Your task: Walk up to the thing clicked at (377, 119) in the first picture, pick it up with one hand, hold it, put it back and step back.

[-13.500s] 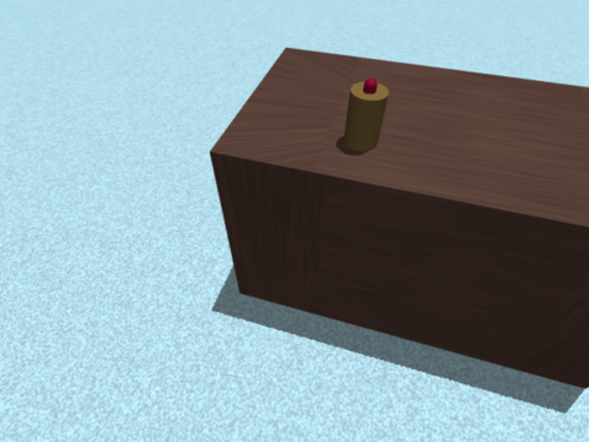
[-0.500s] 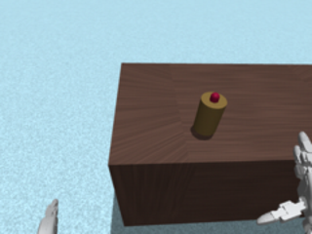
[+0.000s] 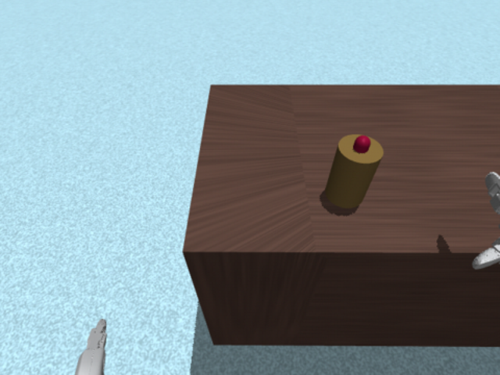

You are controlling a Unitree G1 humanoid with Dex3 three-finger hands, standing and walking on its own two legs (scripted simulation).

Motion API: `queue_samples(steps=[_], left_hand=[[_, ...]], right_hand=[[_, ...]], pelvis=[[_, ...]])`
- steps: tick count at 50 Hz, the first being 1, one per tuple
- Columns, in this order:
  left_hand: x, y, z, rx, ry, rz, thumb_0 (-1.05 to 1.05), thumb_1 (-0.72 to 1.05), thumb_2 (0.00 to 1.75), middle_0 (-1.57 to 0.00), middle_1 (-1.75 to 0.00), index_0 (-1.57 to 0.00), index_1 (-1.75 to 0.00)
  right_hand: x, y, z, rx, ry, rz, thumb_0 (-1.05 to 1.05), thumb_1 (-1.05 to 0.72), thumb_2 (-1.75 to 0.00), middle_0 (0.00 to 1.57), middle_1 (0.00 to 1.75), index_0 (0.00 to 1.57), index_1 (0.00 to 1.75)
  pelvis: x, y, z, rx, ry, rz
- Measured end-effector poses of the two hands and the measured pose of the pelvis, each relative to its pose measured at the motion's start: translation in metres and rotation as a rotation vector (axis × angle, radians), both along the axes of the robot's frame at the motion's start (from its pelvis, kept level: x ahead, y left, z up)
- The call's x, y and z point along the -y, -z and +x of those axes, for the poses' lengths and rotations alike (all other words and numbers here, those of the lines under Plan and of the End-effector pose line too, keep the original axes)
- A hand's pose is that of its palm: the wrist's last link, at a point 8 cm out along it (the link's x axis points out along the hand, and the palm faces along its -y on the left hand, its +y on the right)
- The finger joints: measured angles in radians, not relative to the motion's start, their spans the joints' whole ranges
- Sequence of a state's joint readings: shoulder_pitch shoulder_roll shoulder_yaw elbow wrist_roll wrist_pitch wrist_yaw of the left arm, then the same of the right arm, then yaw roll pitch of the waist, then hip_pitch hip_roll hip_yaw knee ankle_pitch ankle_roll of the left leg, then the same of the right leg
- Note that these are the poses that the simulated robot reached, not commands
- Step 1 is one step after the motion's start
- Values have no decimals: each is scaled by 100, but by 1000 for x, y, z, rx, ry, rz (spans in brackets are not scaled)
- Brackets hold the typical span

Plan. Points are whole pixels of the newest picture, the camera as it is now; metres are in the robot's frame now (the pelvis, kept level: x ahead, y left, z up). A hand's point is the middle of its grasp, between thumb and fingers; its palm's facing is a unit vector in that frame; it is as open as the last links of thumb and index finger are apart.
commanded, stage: go down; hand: right
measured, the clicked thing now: (353, 168) +0.52 -0.20 +0.02
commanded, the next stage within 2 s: none
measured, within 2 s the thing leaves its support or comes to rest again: neither
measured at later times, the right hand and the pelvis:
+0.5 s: hand (494, 189) +0.37 -0.36 +0.12, palm faces +0.21 +0.98 -0.01, open 17.4 cm; pelvis +0.01 +0.00 -0.01, yaw +0 degrees
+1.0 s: hand out of the picture +0.40 -0.38 +0.13, palm faces +0.22 +0.98 +0.00, open 17.6 cm; pelvis +0.01 +0.00 -0.02, yaw +0 degrees
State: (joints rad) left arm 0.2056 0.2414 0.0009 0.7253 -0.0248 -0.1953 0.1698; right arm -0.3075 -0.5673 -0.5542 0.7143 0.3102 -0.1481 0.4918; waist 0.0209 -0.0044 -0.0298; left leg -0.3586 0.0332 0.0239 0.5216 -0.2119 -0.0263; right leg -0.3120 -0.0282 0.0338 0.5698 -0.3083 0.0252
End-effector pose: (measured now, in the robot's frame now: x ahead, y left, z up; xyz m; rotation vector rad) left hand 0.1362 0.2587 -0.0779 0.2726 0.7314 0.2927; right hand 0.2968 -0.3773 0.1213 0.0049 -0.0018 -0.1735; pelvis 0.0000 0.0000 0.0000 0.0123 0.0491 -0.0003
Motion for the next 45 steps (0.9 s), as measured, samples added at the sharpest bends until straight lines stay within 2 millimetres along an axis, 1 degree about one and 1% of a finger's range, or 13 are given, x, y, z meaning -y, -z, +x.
queue_samples(steps=[8,15,25,34,45], left_hand=[[2,-4,6,7,19,32,-1,-53,5,-6,-5,-6,-5],[5,-6,11,18,25,39,-1,-54,5,-6,-5,-6,-5],[6,-4,13,20,31,38,-1,-54,6,-6,-6,-6,-6],[0,-2,11,10,32,60,-1,-55,6,-6,-5,-6,-6],[4,-3,10,20,41,64,-1,-55,7,-6,-5,-5,-6]], right_hand=[[16,3,18,-23,36,-6,-1,59,-4,4,6,4,6],[22,2,30,-23,36,-8,-1,55,-4,5,5,5,5],[32,-1,42,-29,40,-6,-1,52,-4,5,5,5,5],[41,-5,55,-25,37,-4,-1,54,-5,5,5,5,5],[49,-6,65,-21,40,-1,-1,56,-5,5,5,5,5]], pelvis=[[2,3,4,-39,-1,8],[2,5,9,-57,1,14],[1,9,10,-86,4,19],[1,14,11,-118,5,22],[2,20,10,-145,3,27]])
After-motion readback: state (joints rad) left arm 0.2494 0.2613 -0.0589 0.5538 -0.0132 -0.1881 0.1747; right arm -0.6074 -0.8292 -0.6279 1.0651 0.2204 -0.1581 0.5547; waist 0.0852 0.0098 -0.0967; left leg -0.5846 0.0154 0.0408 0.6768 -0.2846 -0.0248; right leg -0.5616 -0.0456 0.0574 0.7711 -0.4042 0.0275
